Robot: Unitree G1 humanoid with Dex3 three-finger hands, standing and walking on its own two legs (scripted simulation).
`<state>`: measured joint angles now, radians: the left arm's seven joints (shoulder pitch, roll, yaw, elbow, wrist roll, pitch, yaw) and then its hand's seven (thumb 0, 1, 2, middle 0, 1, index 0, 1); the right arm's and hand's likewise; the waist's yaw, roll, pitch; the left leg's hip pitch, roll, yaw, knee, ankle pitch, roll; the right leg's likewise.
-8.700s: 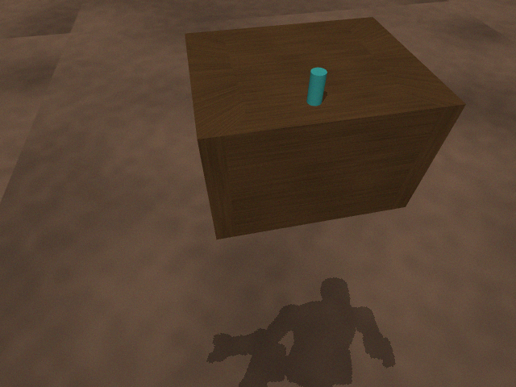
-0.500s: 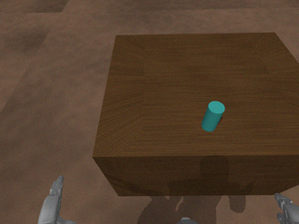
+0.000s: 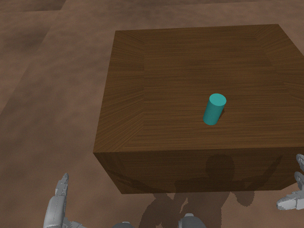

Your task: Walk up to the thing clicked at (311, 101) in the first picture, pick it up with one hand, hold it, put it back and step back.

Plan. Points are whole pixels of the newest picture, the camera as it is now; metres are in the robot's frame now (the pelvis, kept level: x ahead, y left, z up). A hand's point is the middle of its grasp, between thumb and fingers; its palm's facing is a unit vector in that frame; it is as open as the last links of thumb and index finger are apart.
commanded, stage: go down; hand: right
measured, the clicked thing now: (213, 110) +0.50 -0.18 -0.06
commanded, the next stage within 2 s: approach in 1.26 s
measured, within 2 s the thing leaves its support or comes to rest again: neither
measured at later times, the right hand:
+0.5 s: hand (291, 146) +0.33 -0.34 +0.01, palm faces +0.19 +0.98 -0.11, open 17.5 cm
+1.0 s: hand (295, 124) +0.38 -0.36 +0.03, palm faces +0.18 +0.98 -0.06, open 17.4 cm
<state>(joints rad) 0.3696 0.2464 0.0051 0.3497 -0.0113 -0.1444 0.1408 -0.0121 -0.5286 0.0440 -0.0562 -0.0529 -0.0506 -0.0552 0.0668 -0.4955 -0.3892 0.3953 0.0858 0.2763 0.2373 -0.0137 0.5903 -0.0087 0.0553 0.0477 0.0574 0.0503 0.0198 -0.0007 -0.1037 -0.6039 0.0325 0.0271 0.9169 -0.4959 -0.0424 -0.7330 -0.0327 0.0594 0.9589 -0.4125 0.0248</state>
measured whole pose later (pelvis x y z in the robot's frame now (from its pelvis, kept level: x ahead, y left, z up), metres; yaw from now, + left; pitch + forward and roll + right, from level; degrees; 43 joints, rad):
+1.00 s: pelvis -0.01 -0.01 +0.00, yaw +2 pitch +16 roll +3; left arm 0.32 0.26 -0.02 0.34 0.01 -0.12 0.06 -0.01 -0.50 0.03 -0.05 -0.06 -0.06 -0.05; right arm -0.53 -0.79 -0.60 1.15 0.09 -0.19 0.48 -0.01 0.51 -0.01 0.08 0.03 0.06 0.04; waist 0.12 0.04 -0.10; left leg -0.73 0.01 0.00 0.90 -0.44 -0.05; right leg -0.85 -0.06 0.04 0.97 -0.39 0.01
